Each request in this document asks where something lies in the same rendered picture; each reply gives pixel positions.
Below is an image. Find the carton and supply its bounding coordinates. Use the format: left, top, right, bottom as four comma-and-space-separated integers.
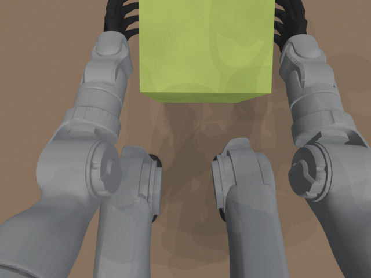
139, 0, 275, 103

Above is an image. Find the robot right upper arm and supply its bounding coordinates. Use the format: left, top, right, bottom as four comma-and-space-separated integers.
288, 142, 371, 278

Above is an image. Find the robot right hand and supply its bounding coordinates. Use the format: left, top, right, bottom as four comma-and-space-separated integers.
274, 0, 307, 53

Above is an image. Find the robot left hand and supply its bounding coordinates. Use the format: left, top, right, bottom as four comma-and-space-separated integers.
104, 0, 139, 41

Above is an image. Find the right robot forearm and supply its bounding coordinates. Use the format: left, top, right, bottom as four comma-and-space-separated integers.
279, 34, 371, 150

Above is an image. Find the robot left upper arm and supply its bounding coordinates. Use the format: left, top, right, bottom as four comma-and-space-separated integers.
0, 139, 122, 278

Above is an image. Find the left robot thigh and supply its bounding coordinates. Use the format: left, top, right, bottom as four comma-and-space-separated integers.
93, 156, 162, 278

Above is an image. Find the right robot shin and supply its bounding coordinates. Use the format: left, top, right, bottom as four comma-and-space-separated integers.
220, 138, 275, 211

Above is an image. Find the left robot forearm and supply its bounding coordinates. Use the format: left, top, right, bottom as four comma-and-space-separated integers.
36, 31, 133, 186

